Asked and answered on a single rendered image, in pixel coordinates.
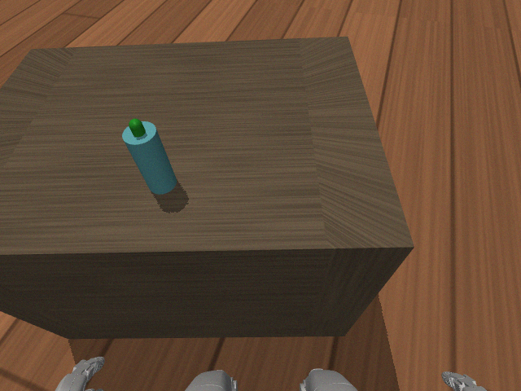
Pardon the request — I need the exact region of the bottle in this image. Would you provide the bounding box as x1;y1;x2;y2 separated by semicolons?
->
122;119;177;195

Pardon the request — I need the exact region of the left robot hand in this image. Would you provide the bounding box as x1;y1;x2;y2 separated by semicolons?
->
55;357;105;391

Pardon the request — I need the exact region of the right robot hand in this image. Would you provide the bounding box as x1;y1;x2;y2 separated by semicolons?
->
442;371;487;391

